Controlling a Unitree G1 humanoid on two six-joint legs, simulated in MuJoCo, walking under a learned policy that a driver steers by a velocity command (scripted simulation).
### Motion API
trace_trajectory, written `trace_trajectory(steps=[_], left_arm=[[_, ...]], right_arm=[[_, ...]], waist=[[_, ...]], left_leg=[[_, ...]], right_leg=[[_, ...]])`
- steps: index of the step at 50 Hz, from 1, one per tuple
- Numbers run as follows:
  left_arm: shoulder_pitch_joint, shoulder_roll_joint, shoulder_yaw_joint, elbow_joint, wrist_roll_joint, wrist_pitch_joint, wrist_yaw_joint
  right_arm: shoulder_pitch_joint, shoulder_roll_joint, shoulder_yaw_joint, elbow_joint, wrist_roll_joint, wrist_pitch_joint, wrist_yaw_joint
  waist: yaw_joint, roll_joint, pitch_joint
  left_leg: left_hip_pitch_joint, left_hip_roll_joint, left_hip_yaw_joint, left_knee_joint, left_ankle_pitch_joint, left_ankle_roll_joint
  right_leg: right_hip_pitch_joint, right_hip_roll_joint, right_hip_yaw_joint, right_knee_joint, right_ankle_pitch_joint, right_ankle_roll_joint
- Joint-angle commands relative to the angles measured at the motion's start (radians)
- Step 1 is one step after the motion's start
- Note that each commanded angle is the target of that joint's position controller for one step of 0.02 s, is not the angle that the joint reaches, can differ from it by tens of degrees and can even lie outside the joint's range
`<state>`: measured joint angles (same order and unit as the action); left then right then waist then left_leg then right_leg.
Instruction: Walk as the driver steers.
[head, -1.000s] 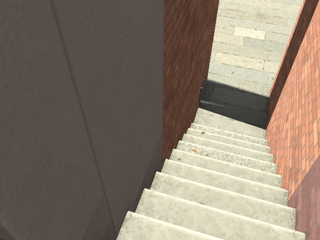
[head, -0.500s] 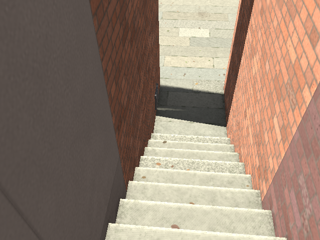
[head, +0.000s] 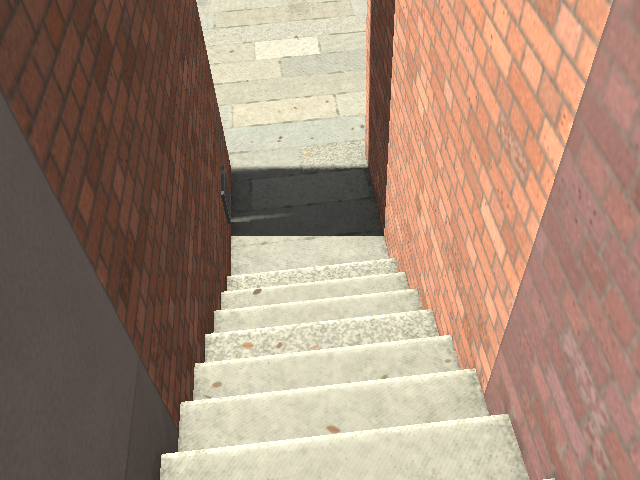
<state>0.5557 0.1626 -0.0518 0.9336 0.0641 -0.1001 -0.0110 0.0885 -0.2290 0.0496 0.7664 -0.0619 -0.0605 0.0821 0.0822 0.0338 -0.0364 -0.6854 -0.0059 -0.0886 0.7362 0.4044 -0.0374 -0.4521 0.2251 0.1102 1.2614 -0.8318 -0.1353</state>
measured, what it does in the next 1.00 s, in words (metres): goes down: left foot 0.19 m lower, then right foot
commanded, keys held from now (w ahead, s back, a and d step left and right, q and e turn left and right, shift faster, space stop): no key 1.00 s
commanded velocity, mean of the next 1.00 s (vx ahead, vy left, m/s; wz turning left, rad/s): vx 0.04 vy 0.00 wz -0.12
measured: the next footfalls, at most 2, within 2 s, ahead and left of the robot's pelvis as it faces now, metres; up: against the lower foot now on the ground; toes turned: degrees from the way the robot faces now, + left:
left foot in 0.08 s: +0.17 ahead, +0.11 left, -0.19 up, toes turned -1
right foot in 0.40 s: +0.18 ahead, -0.10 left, -0.19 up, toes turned -8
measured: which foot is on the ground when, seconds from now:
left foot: up 0.00-0.06, down 0.08-1.00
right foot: down 0.00-0.10, up 0.12-0.38, down 0.40-1.00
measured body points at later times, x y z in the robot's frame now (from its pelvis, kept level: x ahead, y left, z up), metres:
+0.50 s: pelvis +0.11 +0.02 -0.10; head +0.14 +0.01 +0.35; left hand +0.23 +0.24 -0.22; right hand +0.19 -0.22 -0.24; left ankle +0.13 +0.11 -0.81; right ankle +0.14 -0.10 -0.81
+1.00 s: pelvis +0.16 +0.01 -0.07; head +0.16 +0.00 +0.38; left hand +0.24 +0.23 -0.21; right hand +0.19 -0.22 -0.23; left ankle +0.13 +0.11 -0.81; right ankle +0.14 -0.10 -0.81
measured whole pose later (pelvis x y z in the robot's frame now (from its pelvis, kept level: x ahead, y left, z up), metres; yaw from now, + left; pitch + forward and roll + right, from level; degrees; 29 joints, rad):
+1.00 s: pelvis +0.16 +0.01 -0.07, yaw -1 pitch -2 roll +1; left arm 0.23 0.18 -0.04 0.92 -0.02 0.02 0.03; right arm 0.27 -0.18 0.03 0.99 -0.01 0.00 0.00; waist -0.02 0.00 0.02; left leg -0.09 -0.04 0.01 0.38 -0.26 0.02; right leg -0.16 -0.05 -0.11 0.47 -0.28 -0.01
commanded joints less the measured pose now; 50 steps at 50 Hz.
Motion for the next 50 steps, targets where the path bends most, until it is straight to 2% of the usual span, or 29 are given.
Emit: trace_trajectory(steps=[1,2,3,4,5,6,7,8,9,10,11,12,14,15,16,17,19,20,21,22,23,24,28,29,30,31,33,37,50], left_arm=[[0.1,0.165,0.046,-0.031,-0.044,0.005,0.013],[0.054,0.158,0.044,-0.047,-0.031,-0.001,-0.003],[-0.01,0.136,0.041,-0.084,-0.044,0.004,-0.008],[-0.026,0.143,0.036,-0.09,-0.035,0.012,-0.036],[-0.099,0.147,0.031,-0.187,-0.038,0.015,-0.075],[0.037,0.15,0.03,-0.199,-0.033,0.017,-0.095],[0.005,0.158,0.026,-0.249,-0.044,0.057,-0.089],[-0.042,0.099,0.008,-0.297,-0.028,0.091,-0.065],[-0.098,0.086,-0.005,-0.339,-0.002,0.11,-0.059],[-0.018,0.011,-0.034,-0.317,-0.012,0.12,-0.095],[0.054,-0.016,-0.043,-0.264,0.012,0.11,-0.12],[0.076,-0.014,-0.036,-0.236,0.017,0.111,-0.144],[-0.037,0.041,-0.02,-0.287,0.02,0.099,-0.151],[-0.023,0.069,-0.004,-0.27,0.025,0.097,-0.154],[-0.065,0.08,0.007,-0.255,0.008,0.096,-0.154],[-0.095,0.094,0.021,-0.249,-0.007,0.094,-0.155],[-0.12,0.147,0.055,-0.226,-0.026,0.065,-0.14],[-0.111,0.187,0.074,-0.22,-0.03,0.052,-0.118],[-0.182,0.271,0.094,-0.259,-0.035,0.045,-0.108],[-0.286,0.227,0.084,-0.29,-0.013,0.035,-0.122],[-0.308,0.153,0.073,-0.272,-0.019,0.041,-0.129],[-0.301,0.149,0.082,-0.254,-0.028,0.043,-0.122],[-0.258,0.179,0.097,-0.217,-0.027,0.058,-0.123],[-0.31,0.014,0.034,-0.246,-0.077,0.098,-0.01],[-0.316,0.04,0.026,-0.25,-0.08,0.119,0.033],[-0.328,0.069,0.029,-0.25,-0.078,0.129,0.046],[-0.322,0.124,0.038,-0.228,-0.071,0.142,0.05],[-0.312,0.135,0.035,-0.188,-0.077,0.135,0.039],[-0.308,0.113,0.035,-0.027,-0.094,0.105,0.046]], right_arm=[[-0.106,-0.066,-0.024,-0.062,-0.01,0.006,0.006],[0.068,-0.041,-0.03,-0.034,-0.039,-0.003,-0.006],[0.184,-0.088,-0.057,0.022,-0.013,-0.001,-0.016],[0.331,-0.129,-0.086,0.044,0.019,-0.01,-0.027],[0.605,-0.228,-0.128,0.085,0.055,-0.022,-0.031],[0.535,-0.226,-0.146,0.039,0.029,-0.013,0.003],[0.45,-0.207,-0.134,0.013,-0.027,-0.018,-0.006],[0.379,-0.146,-0.108,0.009,-0.059,-0.022,-0.02],[0.265,-0.116,-0.088,-0.011,-0.009,-0.024,-0.015],[0.111,-0.061,-0.043,-0.011,0.053,-0.03,0.009],[0.047,-0.022,-0.025,-0.007,0.047,-0.045,-0.009],[0.054,-0.041,-0.02,0.035,0.044,-0.062,-0.02],[0.064,-0.117,-0.024,0.048,0.02,-0.091,-0.04],[0.03,-0.123,-0.023,0.041,0.037,-0.104,-0.045],[0.055,-0.125,-0.025,0.057,0.051,-0.111,-0.036],[0.078,-0.141,-0.027,0.087,0.065,-0.107,-0.016],[0.079,-0.155,-0.03,0.079,0.108,-0.081,0.031],[0.124,-0.146,-0.035,0.077,0.107,-0.063,0.049],[0.261,-0.15,-0.061,0.081,0.089,-0.047,0.027],[0.329,-0.139,-0.066,0.085,0.07,-0.046,-0.005],[0.249,-0.139,-0.067,0.061,0.066,-0.036,-0.017],[0.169,-0.122,-0.068,0.045,0.076,-0.028,-0.02],[0.171,-0.059,-0.058,0.044,0.076,-0.02,-0.02],[0.174,-0.012,-0.036,0.06,0.025,0.006,-0.045],[0.187,-0.016,-0.038,0.06,0.028,0.018,-0.056],[0.207,-0.033,-0.041,0.073,0.027,0.023,-0.06],[0.191,-0.037,-0.041,0.074,0.039,0.036,-0.064],[0.204,-0.052,-0.036,0.107,0.042,0.045,-0.065],[0.19,-0.031,-0.036,0.196,0.051,0.055,-0.089]], waist=[[0.051,-0.136,0.123],[-0.035,-0.194,0.062],[-0.067,-0.055,0.104],[-0.137,0.003,0.023],[-0.222,0.146,-0.29],[-0.207,0.219,-0.488],[-0.181,0.015,-0.361],[-0.132,-0.08,-0.207],[-0.07,-0.09,-0.109],[0.057,-0.054,-0.003],[0.071,-0.045,0.077],[0.072,-0.006,0.123],[0.009,-0.062,0.091],[0.017,-0.103,0.061],[-0.01,-0.054,0.075],[-0.02,0.011,0.051],[-0.017,0.01,-0.017],[-0.034,-0.018,-0.074],[-0.138,-0.132,-0.141],[-0.188,-0.204,-0.095],[-0.163,-0.155,-0.007],[-0.133,-0.069,0.06],[-0.122,-0.075,0.044],[-0.103,-0.067,-0.114],[-0.103,-0.078,-0.1],[-0.106,-0.06,-0.063],[-0.102,-0.053,0.013],[-0.093,-0.02,0.093],[-0.097,-0.071,0.051]], left_leg=[[-0.08,0.04,-0.034,-0.361,-0.09,0.032],[0.216,-0.007,0.055,-0.164,-0.094,0.042],[0.31,0.048,0.001,-0.52,-0.041,0.066],[0.68,0.041,0.091,-0.527,0.135,0.134],[1.386,0.26,-0.056,-0.181,0.692,0.348],[1.644,0.484,-0.186,-0.015,1.038,0.562],[1.353,0.48,-0.195,-0.048,0.878,0.511],[1.029,0.48,-0.2,-0.119,0.641,0.461],[0.741,0.442,-0.204,-0.224,0.311,0.426],[0.329,0.333,-0.084,-0.346,0.047,0.334],[0.0,0.197,0.044,-0.386,-0.207,0.272],[-0.167,0.136,0.063,-0.378,-0.314,0.27],[-0.094,0.107,0.017,-0.306,-0.455,0.242],[-0.064,0.09,0.057,-0.288,-0.519,0.199],[-0.085,0.082,0.025,-0.302,-0.527,0.15],[-0.053,0.103,-0.02,-0.318,-0.53,0.107],[0.202,0.134,-0.075,-0.267,-0.511,0.057],[0.313,0.135,-0.1,-0.229,-0.499,0.039],[0.365,0.082,-0.037,-0.204,-0.651,0.042],[0.332,0.053,0.015,-0.216,-0.763,0.014],[0.374,0.048,0.059,-0.224,-0.81,-0.015],[0.38,0.023,0.07,-0.214,-0.822,0.008],[0.457,0.005,0.082,-0.275,-0.644,0.048],[0.492,0.081,0.019,-0.247,-0.492,0.085],[0.502,0.085,0.013,-0.255,-0.44,0.079],[0.503,0.086,0.01,-0.263,-0.435,0.075],[0.487,0.079,-0.001,-0.296,-0.488,0.074],[0.489,0.084,-0.03,-0.362,-0.497,0.087],[0.585,0.104,-0.044,-0.41,-0.392,0.095]], right_leg=[[0.205,-0.212,0.469,-0.17,0.864,-0.026],[0.0,-0.19,0.421,-0.082,1.0,-0.02],[-0.006,-0.184,0.394,0.033,0.9,0.013],[-0.185,-0.14,0.299,0.171,1.091,0.053],[-0.596,-0.116,0.167,0.568,0.968,0.164],[-0.876,-0.039,-0.052,1.016,-0.22,0.244],[-0.966,-0.118,-0.069,1.122,-0.165,0.183],[-0.93,-0.168,-0.006,1.051,-0.008,0.171],[-0.849,-0.214,-0.013,0.866,0.058,0.206],[-0.574,-0.274,-0.014,0.717,0.241,0.256],[-0.327,-0.315,-0.035,0.588,0.524,0.281],[-0.21,-0.316,-0.077,0.585,0.64,0.287],[-0.29,-0.336,-0.098,0.391,0.783,0.28],[-0.206,-0.37,-0.102,0.016,0.863,0.268],[-0.07,-0.355,-0.146,-0.155,0.826,0.273],[0.056,-0.319,-0.177,-0.22,0.755,0.28],[0.149,-0.3,-0.148,-0.517,0.71,0.24],[0.185,-0.33,-0.117,-0.582,0.814,0.206],[0.24,-0.363,-0.109,-0.625,0.901,0.115],[0.219,-0.369,-0.087,-0.655,0.808,0.049],[0.072,-0.354,-0.054,-0.704,0.518,0.073],[0.014,-0.342,-0.062,-0.747,0.457,0.103],[0.09,-0.333,-0.099,-0.763,0.547,0.111],[0.294,-0.379,-0.039,-0.756,0.828,0.133],[0.307,-0.383,-0.041,-0.727,0.898,0.136],[0.296,-0.385,-0.04,-0.729,0.906,0.14],[0.258,-0.382,-0.045,-0.759,0.826,0.134],[0.24,-0.396,-0.057,-0.807,0.777,0.137],[0.299,-0.398,-0.078,-0.869,0.853,0.123]])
